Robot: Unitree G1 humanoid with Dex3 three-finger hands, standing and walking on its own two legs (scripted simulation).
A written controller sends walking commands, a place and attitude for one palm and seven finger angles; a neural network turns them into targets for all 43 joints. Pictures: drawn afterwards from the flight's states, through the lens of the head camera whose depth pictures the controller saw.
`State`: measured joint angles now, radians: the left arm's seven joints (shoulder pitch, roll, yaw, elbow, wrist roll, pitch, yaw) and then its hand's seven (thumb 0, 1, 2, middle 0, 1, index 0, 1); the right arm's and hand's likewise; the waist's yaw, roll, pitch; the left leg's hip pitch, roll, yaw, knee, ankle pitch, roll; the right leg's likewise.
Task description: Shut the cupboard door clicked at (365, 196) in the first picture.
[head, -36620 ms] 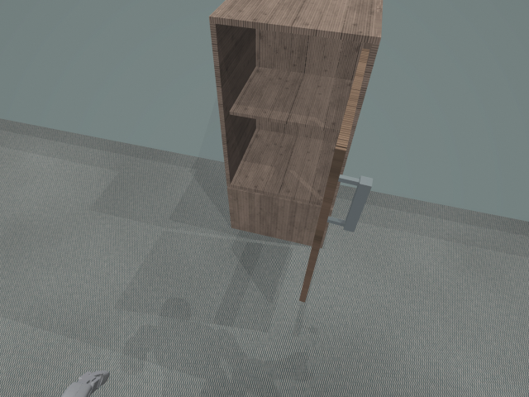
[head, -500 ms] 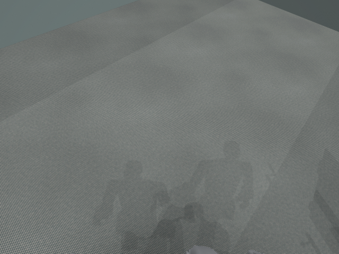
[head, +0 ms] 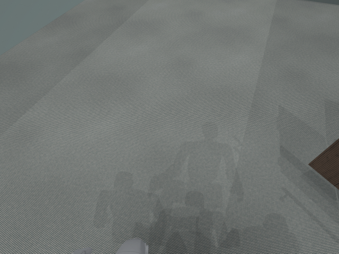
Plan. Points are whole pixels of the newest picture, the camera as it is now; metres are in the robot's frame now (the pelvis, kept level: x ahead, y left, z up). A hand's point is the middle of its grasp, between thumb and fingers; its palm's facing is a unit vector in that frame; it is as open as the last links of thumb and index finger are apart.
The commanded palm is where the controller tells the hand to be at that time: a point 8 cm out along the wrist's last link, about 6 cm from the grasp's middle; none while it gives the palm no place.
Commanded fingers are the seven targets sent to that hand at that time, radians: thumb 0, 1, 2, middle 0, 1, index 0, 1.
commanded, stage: turn to face it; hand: left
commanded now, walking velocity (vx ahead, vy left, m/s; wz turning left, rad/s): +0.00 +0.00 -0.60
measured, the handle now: out of the picture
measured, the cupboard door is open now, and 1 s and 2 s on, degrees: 57 57 57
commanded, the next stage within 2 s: take the last steps up to it in 1.34 s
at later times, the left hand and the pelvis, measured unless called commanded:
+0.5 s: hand (101, 235) +0.18 +0.21 -0.16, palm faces -0.29 -0.93 -0.23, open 7.4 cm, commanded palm none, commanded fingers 0.00 0.90 0.90 -0.20 -0.30 -0.20 -0.30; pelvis +0.02 +0.02 +0.00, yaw -19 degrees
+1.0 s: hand (132, 221) +0.22 +0.13 -0.17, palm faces -0.53 -0.82 -0.20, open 7.4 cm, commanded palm none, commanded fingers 0.00 0.90 0.90 -0.20 -0.30 -0.20 -0.30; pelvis +0.05 +0.00 -0.01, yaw -35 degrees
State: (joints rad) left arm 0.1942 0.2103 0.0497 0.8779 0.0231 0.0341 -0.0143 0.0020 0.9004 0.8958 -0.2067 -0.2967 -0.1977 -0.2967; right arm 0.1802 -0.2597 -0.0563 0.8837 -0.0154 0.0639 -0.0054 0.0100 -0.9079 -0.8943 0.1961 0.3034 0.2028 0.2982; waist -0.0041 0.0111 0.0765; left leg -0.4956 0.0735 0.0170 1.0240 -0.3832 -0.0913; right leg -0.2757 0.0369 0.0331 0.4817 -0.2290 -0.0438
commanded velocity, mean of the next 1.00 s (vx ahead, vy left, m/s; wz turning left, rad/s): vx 0.00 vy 0.00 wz -0.59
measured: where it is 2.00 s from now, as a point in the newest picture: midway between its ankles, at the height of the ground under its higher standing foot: outside the picture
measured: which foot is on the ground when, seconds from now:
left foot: up 0.00-0.16, down 0.18-0.58, up 0.60-1.00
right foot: down 0.00-0.18, up 0.20-0.56, down 0.58-1.00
